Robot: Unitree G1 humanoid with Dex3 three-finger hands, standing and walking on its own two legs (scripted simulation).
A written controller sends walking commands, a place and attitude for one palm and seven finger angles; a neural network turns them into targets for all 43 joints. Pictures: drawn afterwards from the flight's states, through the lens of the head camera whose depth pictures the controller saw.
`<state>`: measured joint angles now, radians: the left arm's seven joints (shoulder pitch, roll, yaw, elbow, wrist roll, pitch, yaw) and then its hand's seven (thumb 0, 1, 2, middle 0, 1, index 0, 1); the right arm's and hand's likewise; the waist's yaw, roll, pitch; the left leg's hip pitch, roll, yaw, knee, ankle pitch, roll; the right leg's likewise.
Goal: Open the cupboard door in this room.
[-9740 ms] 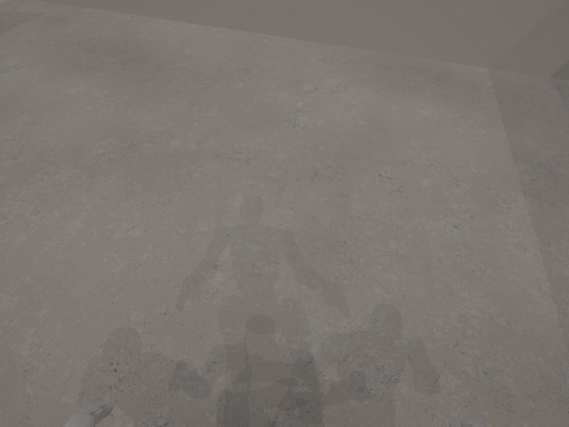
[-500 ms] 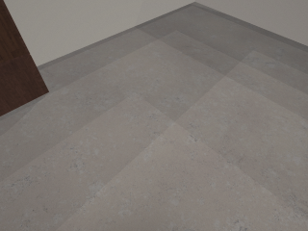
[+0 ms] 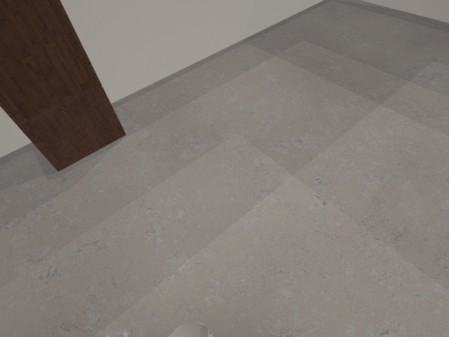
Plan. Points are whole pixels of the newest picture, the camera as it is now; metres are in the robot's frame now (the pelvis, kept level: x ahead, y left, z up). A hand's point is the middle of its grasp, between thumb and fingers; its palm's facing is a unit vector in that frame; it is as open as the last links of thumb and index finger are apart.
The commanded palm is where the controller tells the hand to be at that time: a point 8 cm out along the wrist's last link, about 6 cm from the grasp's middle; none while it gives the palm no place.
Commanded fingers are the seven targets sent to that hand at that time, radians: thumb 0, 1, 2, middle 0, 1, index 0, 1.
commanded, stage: stand and wait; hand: left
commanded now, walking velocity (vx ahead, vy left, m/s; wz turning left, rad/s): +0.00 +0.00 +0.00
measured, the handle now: out of the picture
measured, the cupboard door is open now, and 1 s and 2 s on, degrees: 0 0 0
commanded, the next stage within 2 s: turn or walk to find it in 0.38 s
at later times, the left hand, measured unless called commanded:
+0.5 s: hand out of the picture -0.06 +0.21 -0.18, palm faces +0.11 -0.98 -0.18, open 7.4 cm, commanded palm none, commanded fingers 0.00 0.90 0.90 -0.20 -0.30 -0.20 -0.30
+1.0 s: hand out of the picture -0.03 +0.19 -0.17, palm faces +0.10 -0.97 -0.20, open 7.4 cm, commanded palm none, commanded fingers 0.00 0.90 0.90 -0.20 -0.30 -0.20 -0.30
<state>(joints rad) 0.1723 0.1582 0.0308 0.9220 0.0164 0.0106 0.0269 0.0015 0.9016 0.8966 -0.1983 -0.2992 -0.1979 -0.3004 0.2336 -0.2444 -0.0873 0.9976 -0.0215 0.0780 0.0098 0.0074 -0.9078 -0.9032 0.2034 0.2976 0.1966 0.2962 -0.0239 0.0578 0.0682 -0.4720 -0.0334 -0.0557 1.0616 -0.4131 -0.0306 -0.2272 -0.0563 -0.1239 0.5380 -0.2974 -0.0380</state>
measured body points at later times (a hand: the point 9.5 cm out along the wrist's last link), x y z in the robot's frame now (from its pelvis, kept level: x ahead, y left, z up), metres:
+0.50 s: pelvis -0.03 +0.03 +0.00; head -0.03 +0.04 +0.45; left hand -0.06 +0.26 -0.17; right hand +0.06 -0.19 -0.14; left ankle -0.05 +0.14 -0.74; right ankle +0.00 -0.09 -0.74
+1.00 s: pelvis -0.04 +0.02 +0.00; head -0.04 +0.02 +0.45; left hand -0.03 +0.25 -0.16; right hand -0.03 -0.20 -0.16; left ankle -0.05 +0.15 -0.74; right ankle +0.00 -0.09 -0.74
